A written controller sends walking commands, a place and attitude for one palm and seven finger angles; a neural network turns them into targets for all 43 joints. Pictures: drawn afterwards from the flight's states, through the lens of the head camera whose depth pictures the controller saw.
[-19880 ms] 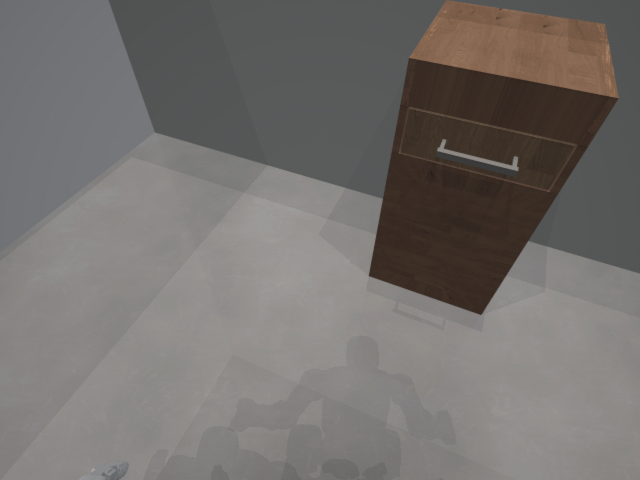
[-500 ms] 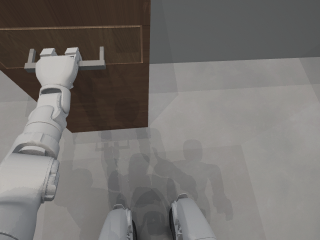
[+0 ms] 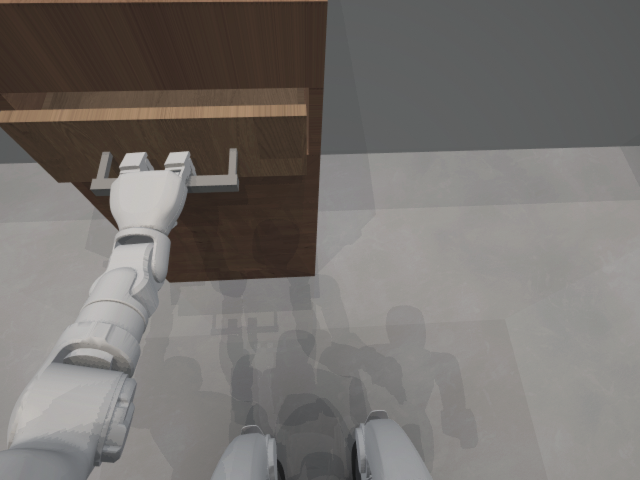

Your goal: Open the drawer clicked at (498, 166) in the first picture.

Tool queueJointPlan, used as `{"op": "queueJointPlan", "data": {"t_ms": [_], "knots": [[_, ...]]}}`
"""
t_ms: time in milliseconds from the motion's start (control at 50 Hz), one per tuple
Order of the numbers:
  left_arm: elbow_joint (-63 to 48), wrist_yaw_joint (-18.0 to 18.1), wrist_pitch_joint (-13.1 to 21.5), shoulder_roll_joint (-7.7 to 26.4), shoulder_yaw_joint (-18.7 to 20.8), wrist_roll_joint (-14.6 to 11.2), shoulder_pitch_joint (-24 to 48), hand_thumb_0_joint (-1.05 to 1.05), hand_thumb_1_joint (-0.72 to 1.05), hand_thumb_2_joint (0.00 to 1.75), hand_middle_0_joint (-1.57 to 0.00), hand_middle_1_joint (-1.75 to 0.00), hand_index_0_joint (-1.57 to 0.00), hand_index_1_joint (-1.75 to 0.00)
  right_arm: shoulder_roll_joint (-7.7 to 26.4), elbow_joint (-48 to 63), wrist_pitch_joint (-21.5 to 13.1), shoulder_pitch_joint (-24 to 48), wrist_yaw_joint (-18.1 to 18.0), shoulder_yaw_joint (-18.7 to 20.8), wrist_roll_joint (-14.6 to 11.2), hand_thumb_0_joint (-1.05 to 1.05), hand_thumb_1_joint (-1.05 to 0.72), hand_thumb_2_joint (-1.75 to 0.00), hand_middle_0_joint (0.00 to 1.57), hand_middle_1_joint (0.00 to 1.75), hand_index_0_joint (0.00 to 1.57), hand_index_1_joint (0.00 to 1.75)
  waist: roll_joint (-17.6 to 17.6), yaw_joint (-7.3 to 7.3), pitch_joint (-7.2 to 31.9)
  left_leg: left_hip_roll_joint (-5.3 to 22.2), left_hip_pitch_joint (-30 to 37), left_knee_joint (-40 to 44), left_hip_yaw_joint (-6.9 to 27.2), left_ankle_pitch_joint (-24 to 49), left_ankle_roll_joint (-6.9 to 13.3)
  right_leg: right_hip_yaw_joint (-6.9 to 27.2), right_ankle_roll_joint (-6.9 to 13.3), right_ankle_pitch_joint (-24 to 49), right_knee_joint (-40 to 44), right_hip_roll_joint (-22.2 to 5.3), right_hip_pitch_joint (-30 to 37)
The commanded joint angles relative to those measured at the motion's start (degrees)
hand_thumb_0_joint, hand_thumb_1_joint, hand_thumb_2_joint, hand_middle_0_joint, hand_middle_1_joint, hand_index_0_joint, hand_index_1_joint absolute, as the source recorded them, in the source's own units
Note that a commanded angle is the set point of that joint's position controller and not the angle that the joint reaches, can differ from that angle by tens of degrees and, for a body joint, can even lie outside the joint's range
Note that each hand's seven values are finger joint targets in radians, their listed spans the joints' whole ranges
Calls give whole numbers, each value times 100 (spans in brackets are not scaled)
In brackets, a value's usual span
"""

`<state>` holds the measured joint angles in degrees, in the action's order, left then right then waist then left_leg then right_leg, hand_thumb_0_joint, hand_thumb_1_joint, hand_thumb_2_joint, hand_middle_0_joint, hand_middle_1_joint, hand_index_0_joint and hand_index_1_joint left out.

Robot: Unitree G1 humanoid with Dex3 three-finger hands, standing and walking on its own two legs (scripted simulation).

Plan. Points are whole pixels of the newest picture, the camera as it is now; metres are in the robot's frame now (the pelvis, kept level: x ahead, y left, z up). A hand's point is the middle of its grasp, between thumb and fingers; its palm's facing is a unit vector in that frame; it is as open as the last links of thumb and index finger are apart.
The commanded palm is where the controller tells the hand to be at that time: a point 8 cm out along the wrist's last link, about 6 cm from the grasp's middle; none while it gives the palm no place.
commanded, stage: pull the drawer open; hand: left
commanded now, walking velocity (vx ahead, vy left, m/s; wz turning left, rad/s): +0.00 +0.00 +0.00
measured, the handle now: (168, 172) +0.52 +0.19 -0.01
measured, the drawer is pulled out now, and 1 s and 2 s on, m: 0.04 0.17 0.29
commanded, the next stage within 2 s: none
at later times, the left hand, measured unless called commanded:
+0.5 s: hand (162, 253) +0.41 +0.20 -0.04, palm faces -0.04 -0.05 -1.00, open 5.3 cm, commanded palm +0.37 +0.19 +0.01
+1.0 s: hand (156, 304) +0.34 +0.19 -0.04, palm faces -0.03 -0.05 -1.00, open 5.3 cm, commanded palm +0.30 +0.20 +0.01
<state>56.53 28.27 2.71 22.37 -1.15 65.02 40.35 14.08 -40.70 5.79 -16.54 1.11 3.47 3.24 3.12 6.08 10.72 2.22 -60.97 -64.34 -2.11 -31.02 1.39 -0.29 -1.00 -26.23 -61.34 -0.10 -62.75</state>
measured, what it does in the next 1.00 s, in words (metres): stands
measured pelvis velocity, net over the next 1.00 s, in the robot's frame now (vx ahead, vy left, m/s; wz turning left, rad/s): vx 0.00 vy -0.01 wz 0.01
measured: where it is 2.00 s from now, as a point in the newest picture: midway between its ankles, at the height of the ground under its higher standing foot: outside the picture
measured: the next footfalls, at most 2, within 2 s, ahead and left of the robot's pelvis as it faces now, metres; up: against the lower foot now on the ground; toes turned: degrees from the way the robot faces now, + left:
none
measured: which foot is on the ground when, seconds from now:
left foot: down 0.00-1.00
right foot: down 0.00-1.00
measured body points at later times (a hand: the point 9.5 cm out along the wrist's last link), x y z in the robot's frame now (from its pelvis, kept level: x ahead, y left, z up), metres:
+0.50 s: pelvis +0.01 +0.00 +0.01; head +0.12 -0.01 +0.45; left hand +0.41 +0.20 +0.02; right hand +0.08 -0.27 -0.13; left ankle -0.02 +0.10 -0.65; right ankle +0.01 -0.13 -0.65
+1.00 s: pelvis +0.00 -0.01 +0.02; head +0.09 -0.02 +0.46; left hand +0.34 +0.19 +0.02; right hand +0.13 -0.27 -0.11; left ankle -0.02 +0.10 -0.65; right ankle +0.01 -0.13 -0.65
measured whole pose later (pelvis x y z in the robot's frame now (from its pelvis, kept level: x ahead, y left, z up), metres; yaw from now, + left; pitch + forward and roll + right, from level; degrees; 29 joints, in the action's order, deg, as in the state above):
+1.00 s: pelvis +0.00 -0.01 +0.02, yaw +1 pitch +21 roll +0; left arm 35.4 32.0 -0.4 15.9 -4.6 66.1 11.9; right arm 12.9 -37.9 5.3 -10.8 -0.5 3.7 2.7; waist 1.9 1.5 10.8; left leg 2.1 -50.3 -59.4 -2.2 -29.9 0.2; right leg -0.2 0.1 -26.2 -58.4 0.0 -53.0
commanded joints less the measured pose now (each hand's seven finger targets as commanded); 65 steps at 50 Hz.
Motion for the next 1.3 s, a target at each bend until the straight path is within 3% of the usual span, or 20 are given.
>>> {"op": "queueJointPlan", "data": {"t_ms": [0, 40, 120, 160, 200, 240, 280, 320, 420, 560, 600, 720, 760, 820, 920, 960, 1100, 1160, 1220, 1280], "knots": [[-639, 210, -146, 1126, 382, -128, 986, 0, 90, 90, -40, -135, -40, -135, 928, 258, -45, -823, -84, 315, -8, 0, -90, -90, 20, 30, 20, 30, -76, -147, 2625, -215, 1779, 622, 152, 3103, 42, -215, 316, 2609, 485, 233, 1900], [-609, 218, -160, 928, 225, -104, 897, 0, 90, 90, -40, -135, -40, -135, 901, 287, -40, -756, -97, 326, -30, 0, -90, -90, 20, 30, 20, 30, -164, -91, 2445, -215, 1757, 661, 130, 2980, 53, -217, 307, 2550, 557, 234, 1858], [-802, 259, -165, 1019, 320, -70, 668, 0, 90, 90, -40, -135, -40, -135, 899, 362, -16, -656, -112, 309, -37, 0, -90, -90, 20, 30, 20, 30, -91, -235, 2550, -231, 1853, 732, 117, 2987, 37, -211, 323, 2515, 550, 224, 1970], [-881, 279, -168, 692, 114, -72, 586, 0, 90, 90, -40, -135, -40, -135, 846, 389, -25, -611, -115, 341, -39, 0, -90, -90, 20, 30, 20, 30, -118, -176, 2515, -216, 1941, 724, 105, 3070, 39, -221, 315, 2591, 590, 231, 1950], [-916, 281, -185, 820, 264, -99, 344, 0, 90, 90, -40, -135, -40, -135, 863, 396, -1, -549, -114, 324, -32, 0, -90, -90, 20, 30, 20, 30, -151, -271, 2536, -227, 1949, 733, 108, 3174, 33, -199, 332, 2676, 580, 227, 2042], [-946, 290, -189, 676, 139, -66, 262, 0, 90, 90, -40, -135, -40, -135, 836, 423, -3, -519, -115, 323, -55, 0, -90, -90, 20, 30, 20, 30, -242, -246, 2337, -222, 1918, 789, 115, 3043, 31, -224, 330, 2574, 619, 234, 2001], [-1056, 320, -191, 514, 26, -62, 208, 0, 90, 90, -40, -135, -40, -135, 812, 454, -7, -479, -113, 334, -59, 0, -90, -90, 20, 30, 20, 30, -198, -243, 2356, -229, 1962, 801, 93, 3016, 31, -219, 335, 2566, 652, 235, 2021], [-1219, 362, -187, 637, 176, -40, 33, 0, 90, 90, -40, -135, -40, -135, 814, 457, 5, -470, -117, 347, -44, 0, -90, -90, 20, 30, 20, 30, -215, -308, 2532, -227, 2052, 794, 85, 3149, 32, -197, 333, 2706, 634, 223, 2156], [-1635, 414, -258, 284, -21, -57, -560, 0, 90, 90, -40, -135, -40, -135, 748, 548, 3, -333, -103, 353, -62, 0, -90, -90, 20, 30, 20, 30, -179, -362, 2447, -208, 2239, 872, 99, 3350, 14, -217, 346, 2775, 712, 231, 2229], [-2033, 507, -346, 208, -73, -11, -1012, 0, 90, 90, -40, -135, -40, -135, 714, 596, -28, -119, -147, 325, -62, 0, -90, -90, 20, 30, 20, 30, -361, -363, 2116, -235, 2161, 986, 70, 2969, 14, -207, 349, 2638, 832, 233, 2329], [-2171, 535, -349, 341, 13, 7, -951, 0, 90, 90, -40, -135, -40, -135, 729, 592, -45, -28, -167, 310, -50, 0, -90, -90, 20, 30, 20, 30, -166, -407, 2074, -250, 2191, 1004, 81, 2930, 2, -193, 379, 2573, 822, 228, 2286], [-2331, 577, -380, 364, 91, 0, -1508, 0, 90, 90, -40, -135, -40, -135, 690, 664, -96, 121, -207, 277, -49, 0, -90, -90, 20, 30, 20, 30, -276, -510, 2060, -294, 2140, 1021, 39, 2791, -2, -169, 369, 2595, 820, 216, 2452], [-2397, 587, -366, 199, -57, 15, -1473, 0, 90, 90, -40, -135, -40, -135, 667, 687, -131, 167, -220, 283, -56, 0, -90, -90, 20, 30, 20, 30, -333, -452, 1956, -301, 2102, 1021, 32, 2641, 6, -165, 358, 2492, 859, 220, 2384], [-2603, 600, -365, 368, 138, 20, -1857, 0, 90, 90, -40, -135, -40, -135, 667, 738, -163, 235, -231, 287, -54, 0, -90, -90, 20, 30, 20, 30, -256, -591, 2160, -309, 2219, 1013, 22, 2781, 1, -139, 370, 2600, 816, 215, 2513], [-2838, 618, -380, 394, 201, -5, -2323, 0, 90, 90, -40, -135, -40, -135, 661, 823, -217, 388, -242, 250, -69, 0, -90, -90, 20, 30, 20, 30, -379, -633, 1900, -336, 2064, 1048, 6, 2540, -3, -109, 361, 2550, 855, 212, 2570], [-3017, 649, -381, 211, 53, 19, -2505, 0, 90, 90, -40, -135, -40, -135, 630, 881, -258, 449, -239, 252, -71, 0, -90, -90, 20, 30, 20, 30, -264, -628, 1887, -345, 2126, 1057, -11, 2500, -9, -116, 369, 2494, 880, 210, 2538], [-3459, 747, -461, 213, 94, 29, -2888, 0, 90, 90, -40, -135, -40, -135, 638, 929, -337, 578, -230, 241, -54, 0, -90, -90, 20, 30, 20, 30, -275, -650, 1906, -335, 2234, 1038, 64, 2514, -22, -142, 392, 2386, 818, 231, 2464], [-3515, 776, -488, 26, -116, 52, -2927, 0, 90, 90, -40, -135, -40, -135, 613, 932, -381, 654, -235, 222, -47, 0, -90, -90, 20, 30, 20, 30, -362, -588, 1683, -330, 2172, 1059, 46, 2234, -19, -160, 365, 2134, 877, 218, 2341], [-3666, 782, -502, 177, 40, 55, -3268, 0, 90, 90, -40, -135, -40, -135, 612, 964, -394, 720, -254, 210, -40, 0, -90, -90, 20, 30, 20, 30, -311, -697, 1779, -346, 2236, 1056, 39, 2297, -20, -123, 379, 2202, 858, 215, 2432], [-3837, 768, -509, -43, -146, 52, -3440, 0, 90, 90, -40, -135, -40, -135, 579, 988, -431, 769, -243, 214, -44, 0, -90, -90, 20, 30, 20, 30, -330, -663, 1761, -329, 2297, 1051, 58, 2324, -25, -140, 382, 2201, 854, 222, 2382]]}}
